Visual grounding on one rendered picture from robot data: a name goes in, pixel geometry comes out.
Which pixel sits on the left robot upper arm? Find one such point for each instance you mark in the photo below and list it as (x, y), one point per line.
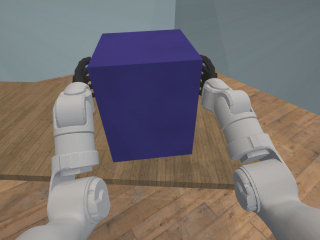
(75, 207)

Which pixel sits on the left robot forearm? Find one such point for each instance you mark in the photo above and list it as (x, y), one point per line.
(73, 131)

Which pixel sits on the robot right hand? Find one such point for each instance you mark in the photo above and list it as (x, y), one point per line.
(208, 72)

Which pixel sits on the carton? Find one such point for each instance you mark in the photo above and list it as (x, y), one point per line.
(146, 85)

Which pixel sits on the robot left hand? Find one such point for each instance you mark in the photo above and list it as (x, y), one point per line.
(81, 71)

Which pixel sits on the right robot upper arm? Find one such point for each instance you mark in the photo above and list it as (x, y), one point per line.
(268, 189)

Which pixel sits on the right robot forearm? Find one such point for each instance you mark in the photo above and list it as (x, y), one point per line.
(245, 138)

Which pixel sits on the table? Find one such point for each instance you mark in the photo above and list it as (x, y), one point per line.
(27, 145)

